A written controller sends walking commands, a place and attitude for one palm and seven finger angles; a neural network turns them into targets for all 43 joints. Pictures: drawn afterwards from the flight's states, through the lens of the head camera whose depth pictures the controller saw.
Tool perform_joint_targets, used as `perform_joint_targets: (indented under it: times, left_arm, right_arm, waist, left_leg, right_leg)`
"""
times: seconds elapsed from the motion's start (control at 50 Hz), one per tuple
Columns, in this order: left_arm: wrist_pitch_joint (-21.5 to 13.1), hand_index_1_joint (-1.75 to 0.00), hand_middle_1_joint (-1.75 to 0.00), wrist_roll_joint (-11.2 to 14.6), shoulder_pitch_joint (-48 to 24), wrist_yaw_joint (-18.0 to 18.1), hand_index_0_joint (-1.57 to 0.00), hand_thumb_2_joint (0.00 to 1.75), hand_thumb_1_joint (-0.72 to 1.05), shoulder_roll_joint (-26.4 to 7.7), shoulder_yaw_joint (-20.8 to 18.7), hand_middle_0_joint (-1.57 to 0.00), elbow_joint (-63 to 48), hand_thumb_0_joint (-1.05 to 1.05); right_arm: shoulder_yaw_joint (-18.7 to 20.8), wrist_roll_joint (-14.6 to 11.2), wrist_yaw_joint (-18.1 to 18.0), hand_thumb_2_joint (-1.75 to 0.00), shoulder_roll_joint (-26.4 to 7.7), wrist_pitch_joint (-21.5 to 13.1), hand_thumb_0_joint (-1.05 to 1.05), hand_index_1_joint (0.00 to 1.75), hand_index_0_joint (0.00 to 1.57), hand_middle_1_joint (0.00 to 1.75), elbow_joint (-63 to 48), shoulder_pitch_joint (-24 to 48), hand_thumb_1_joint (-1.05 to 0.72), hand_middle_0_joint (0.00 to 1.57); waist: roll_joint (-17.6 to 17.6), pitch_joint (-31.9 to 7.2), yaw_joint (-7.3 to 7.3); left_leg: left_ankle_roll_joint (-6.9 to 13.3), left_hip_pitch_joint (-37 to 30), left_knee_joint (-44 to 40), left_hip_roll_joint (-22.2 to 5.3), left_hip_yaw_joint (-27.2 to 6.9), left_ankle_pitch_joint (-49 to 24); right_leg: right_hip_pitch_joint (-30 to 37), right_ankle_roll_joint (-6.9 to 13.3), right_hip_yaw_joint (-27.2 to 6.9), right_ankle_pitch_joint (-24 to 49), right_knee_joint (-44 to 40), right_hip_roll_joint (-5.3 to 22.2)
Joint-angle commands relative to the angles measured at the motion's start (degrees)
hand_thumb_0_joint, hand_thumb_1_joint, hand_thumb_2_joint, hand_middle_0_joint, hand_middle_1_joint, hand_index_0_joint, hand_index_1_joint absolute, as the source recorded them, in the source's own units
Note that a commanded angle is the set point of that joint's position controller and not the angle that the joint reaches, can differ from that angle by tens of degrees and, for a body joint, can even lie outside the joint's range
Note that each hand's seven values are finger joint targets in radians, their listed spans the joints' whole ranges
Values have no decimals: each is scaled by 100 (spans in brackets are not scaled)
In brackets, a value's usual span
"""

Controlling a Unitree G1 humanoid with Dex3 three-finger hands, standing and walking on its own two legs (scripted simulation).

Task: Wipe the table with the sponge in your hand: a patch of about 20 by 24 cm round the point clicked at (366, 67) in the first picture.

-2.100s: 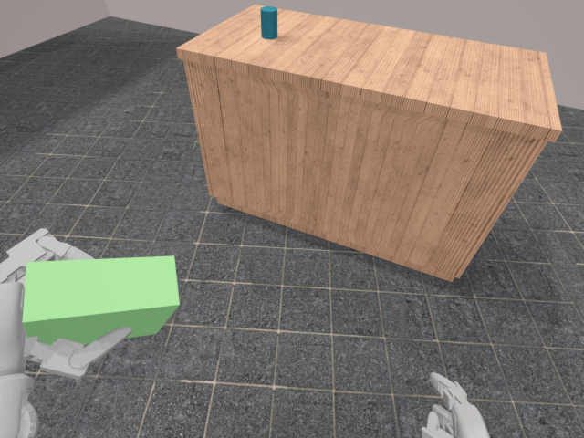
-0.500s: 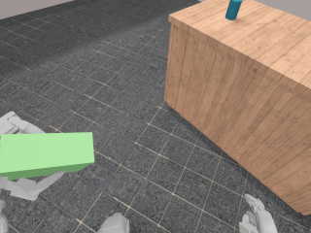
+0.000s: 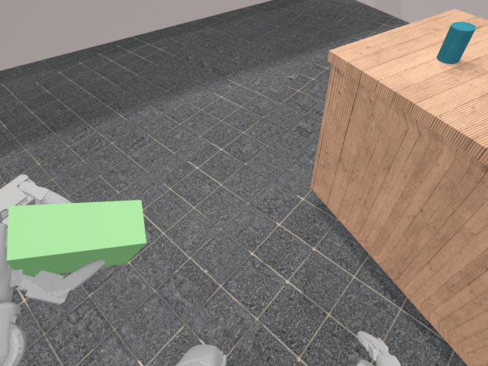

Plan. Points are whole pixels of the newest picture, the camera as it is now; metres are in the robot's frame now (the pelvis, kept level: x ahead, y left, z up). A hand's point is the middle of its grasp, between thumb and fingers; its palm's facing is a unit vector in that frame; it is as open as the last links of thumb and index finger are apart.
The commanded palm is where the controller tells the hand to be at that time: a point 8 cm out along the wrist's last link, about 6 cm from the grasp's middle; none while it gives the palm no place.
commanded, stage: walk to a spot facing it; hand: left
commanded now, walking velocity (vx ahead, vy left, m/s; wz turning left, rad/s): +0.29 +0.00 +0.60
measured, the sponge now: (98, 238) +0.23 +0.20 +0.17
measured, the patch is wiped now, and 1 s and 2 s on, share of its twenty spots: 0.00 0.00 0.00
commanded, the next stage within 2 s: none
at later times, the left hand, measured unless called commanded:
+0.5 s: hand (63, 197) +0.26 +0.24 +0.20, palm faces +0.53 -0.70 -0.47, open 9.7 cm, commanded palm +0.19 +0.28 +0.19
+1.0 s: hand (34, 258) +0.19 +0.24 +0.19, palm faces +0.75 -0.52 -0.41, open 9.7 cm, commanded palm +0.11 +0.25 +0.19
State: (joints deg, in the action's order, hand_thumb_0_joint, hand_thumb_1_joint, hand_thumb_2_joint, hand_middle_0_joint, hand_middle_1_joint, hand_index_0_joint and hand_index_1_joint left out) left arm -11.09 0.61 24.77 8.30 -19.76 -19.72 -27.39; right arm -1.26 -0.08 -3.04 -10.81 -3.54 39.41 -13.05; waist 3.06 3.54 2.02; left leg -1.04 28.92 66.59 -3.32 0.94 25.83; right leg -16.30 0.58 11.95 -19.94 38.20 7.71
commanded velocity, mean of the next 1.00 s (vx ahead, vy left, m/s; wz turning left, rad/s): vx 0.05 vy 0.00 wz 0.60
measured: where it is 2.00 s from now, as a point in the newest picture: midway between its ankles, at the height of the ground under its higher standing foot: outside the picture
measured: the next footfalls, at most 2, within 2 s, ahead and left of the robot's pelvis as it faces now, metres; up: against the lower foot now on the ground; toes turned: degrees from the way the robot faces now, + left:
left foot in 0.28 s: +0.17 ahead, +0.13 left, +0.00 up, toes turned +17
right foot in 0.60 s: +0.25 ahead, -0.16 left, +0.00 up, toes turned +9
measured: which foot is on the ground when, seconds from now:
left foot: up 0.00-0.26, down 0.28-0.60, up 0.62-0.92, down 0.94-1.00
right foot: down 0.00-0.28, up 0.30-0.58, down 0.60-0.94, up 0.96-1.00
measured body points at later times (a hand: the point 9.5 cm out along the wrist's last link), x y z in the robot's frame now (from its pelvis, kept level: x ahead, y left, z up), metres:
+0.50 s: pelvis +0.11 -0.03 +0.00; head +0.14 -0.01 +0.45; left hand +0.23 +0.28 +0.23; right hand +0.32 -0.19 -0.08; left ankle +0.13 +0.12 -0.73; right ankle +0.19 -0.16 -0.68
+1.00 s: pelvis +0.12 -0.07 +0.00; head +0.14 -0.03 +0.44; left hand +0.14 +0.27 +0.21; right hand +0.42 -0.21 -0.06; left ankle +0.05 +0.03 -0.73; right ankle +0.20 -0.17 -0.70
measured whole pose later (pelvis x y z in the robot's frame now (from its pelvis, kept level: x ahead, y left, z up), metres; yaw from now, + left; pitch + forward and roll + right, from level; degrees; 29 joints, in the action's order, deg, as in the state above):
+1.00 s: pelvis +0.12 -0.07 +0.00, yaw +31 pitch +0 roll +1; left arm -11.1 3.0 27.7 9.7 -25.0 -23.2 -37.0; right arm 3.8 0.1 -4.7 -14.3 -3.1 30.5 -9.8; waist -4.2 3.7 -1.3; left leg 0.1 16.9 36.6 -1.8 4.7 18.5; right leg -25.1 -3.2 9.9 -27.4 51.2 9.7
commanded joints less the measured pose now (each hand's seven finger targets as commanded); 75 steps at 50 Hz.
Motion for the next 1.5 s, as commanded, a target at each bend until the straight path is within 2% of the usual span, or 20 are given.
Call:
perform_joint_targets:
  times: [0.0,0.2,0.22,0.26,0.28,0.4,0.52,0.54,0.58,0.6,0.7,0.88,0.96,1.06,1.2,1.24,1.26,1.28,1.36,1.48]
  left_arm:
    - [-407,-160,-160,-35,-563,113,-120,130,10,-1146,-701,-120,-1143,0]
    - [-331,-160,-160,130,123,467,-120,130,10,-1172,-969,-120,-2069,0]
    - [-395,-160,-160,151,29,482,-120,130,10,-1225,-995,-120,-2098,0]
    - [-610,-160,-160,206,-143,457,-120,130,10,-1316,-1054,-120,-2426,0]
    - [-574,-160,-160,105,-152,279,-120,130,10,-1480,-1047,-120,-1716,0]
    - [-517,-160,-160,294,688,110,-120,130,10,-1271,-1259,-120,-2575,0]
    - [-219,-160,-160,279,113,46,-120,130,10,-884,-885,-120,-1485,0]
    - [-123,-160,-160,234,-195,47,-120,130,10,-890,-808,-120,-1326,0]
    - [91,-160,-160,133,-705,158,-120,130,10,-1457,-999,-120,-1026,0]
    - [171,-160,-160,152,-851,195,-120,130,10,-1284,-785,-120,-851,0]
    - [-83,-160,-160,83,-822,123,-120,130,10,-1251,-631,-120,-1322,0]
    - [-161,-160,-160,276,327,346,-120,130,10,-1121,-990,-120,-1991,0]
    - [-449,-160,-160,130,325,101,-120,130,10,-1371,-1047,-120,-2057,0]
    - [-375,-160,-160,202,456,35,-120,130,10,-1002,-706,-120,-2464,0]
    - [-100,-160,-160,249,-65,-15,-120,130,10,-955,-693,-120,-1541,0]
    - [-3,-160,-160,137,-349,-21,-120,130,10,-1057,-683,-120,-1217,0]
    - [68,-160,-160,84,-525,31,-120,130,10,-1457,-834,-120,-1088,0]
    - [98,-160,-160,196,-834,120,-120,130,10,-1420,-800,-120,-1112,0]
    - [-129,-160,-160,111,-480,37,-120,130,10,-1217,-569,-120,-1217,0]
    - [-181,-160,-160,184,-37,201,-120,130,10,-1347,-861,-120,-1376,0]
  right_arm:
    - [291,44,-102,-90,-584,-257,0,30,20,30,-1084,859,-90,20]
    - [503,21,-61,-90,-497,-121,0,30,20,30,-1677,320,-90,20]
    - [562,-8,-112,-90,-584,-114,0,30,20,30,-1695,259,-90,20]
    - [569,-65,-15,-90,-810,-206,0,30,20,30,-1747,396,-90,20]
    - [601,-79,69,-90,-883,-282,0,30,20,30,-1628,353,-90,20]
    - [563,-142,126,-90,-709,-325,0,30,20,30,-1516,607,-90,20]
    - [395,-122,-23,-90,-644,-532,0,30,20,30,-1402,451,-90,20]
    - [361,-134,-50,-90,-597,-532,0,30,20,30,-1387,485,-90,20]
    - [287,-57,-138,-90,-450,-532,0,30,20,30,-1401,560,-90,20]
    - [306,39,-175,-90,-612,-551,0,30,20,30,-1274,491,-90,20]
    - [289,23,-249,-90,-588,-313,0,30,20,30,-1226,1054,-90,20]
    - [442,82,-213,-90,-592,-95,0,30,20,30,-1628,418,-90,20]
    - [539,37,-33,-90,-857,-323,0,30,20,30,-1563,345,-90,20]
    - [565,-97,196,-90,-827,-546,0,30,20,30,-1427,315,-90,20]
    - [375,-23,31,-90,-724,-454,0,30,20,30,-1286,552,-90,20]
    - [295,-49,-3,-90,-551,-377,0,30,20,30,-1259,658,-90,20]
    - [283,-37,-26,-90,-396,-331,0,30,20,30,-1320,699,-90,20]
    - [376,42,-42,-90,-732,-409,0,30,20,30,-1340,924,-90,20]
    - [313,76,-69,-90,-628,-224,0,30,20,30,-1126,974,-90,20]
    - [436,110,-133,-90,-644,-207,0,30,20,30,-1349,799,-90,20]
  waist:
    - [-1250,-334,-93]
    - [-1046,-1451,-265]
    - [-445,-1671,-457]
    - [1871,-1851,-307]
    - [859,-1327,-379]
    - [1528,-1108,-152]
    - [909,-900,-101]
    - [370,-887,-53]
    - [-2325,-732,-40]
    - [-1975,-803,-69]
    - [-1412,-600,-160]
    - [-715,-1493,-270]
    - [1800,-1036,-289]
    - [1507,-1127,-271]
    - [984,-836,-125]
    - [-331,-768,33]
    - [-2340,-579,12]
    - [-1923,-515,10]
    - [-1007,-220,-160]
    - [-1008,-662,-46]
  left_leg:
    - [-129,1269,368,-315,114,-262]
    - [24,-1385,-3630,552,1646,-1108]
    - [194,-2567,-3960,414,1301,-1575]
    - [1774,-3983,-4197,-2253,-2981,-5824]
    - [1742,-3651,-4190,-2284,-3195,-5588]
    - [1079,-1112,-4610,-1156,-892,-2613]
    - [707,-589,-4009,-938,-633,-1459]
    - [521,-476,-3385,-680,-504,-895]
    - [-43,776,-308,512,115,1092]
    - [-56,501,571,246,-334,632]
    - [-310,149,483,-31,69,-122]
    - [-124,-1438,-3935,220,666,-831]
    - [1453,-2791,-4237,-2065,-2618,-6614]
    - [880,-2166,-4128,-944,-1088,-4945]
    - [980,-896,-4370,-904,-1632,-1297]
    - [567,411,-3017,-298,-999,255]
    - [62,1529,-700,546,-40,1073]
    - [-38,1410,540,382,-443,586]
    - [-281,1099,1307,-23,-116,-679]
    - [-163,550,-957,-148,493,-645]
  right_leg:
    - [1344,546,-1281,1888,-2039,1559]
    - [1399,226,260,4329,386,1211]
    - [505,-45,306,3932,1676,1020]
    - [-2100,-469,-481,-2142,4212,-384]
    - [-2582,-418,-1020,-1959,4324,-238]
    - [-894,-586,-718,-353,1969,-162]
    - [571,-699,-226,43,-316,-693]
    - [776,-634,-381,341,-1026,-502]
    - [840,402,-3450,1539,-2326,1896]
    - [472,574,-3379,1290,-2431,2111]
    - [441,384,-891,1886,-2010,1351]
    - [1017,213,-402,2909,-323,1336]
    - [-2324,-574,-960,-1937,2774,-155]
    - [-1184,-616,-656,-408,1521,-581]
    - [470,-560,-435,-626,-323,-882]
    - [1663,-146,-1305,-455,-1981,7]
    - [1694,608,-3750,-1232,-2776,1799]
    - [905,766,-4302,-1431,-3046,2332]
    - [457,395,-1531,428,-2579,1354]
    - [1232,521,-844,1356,-2316,1388]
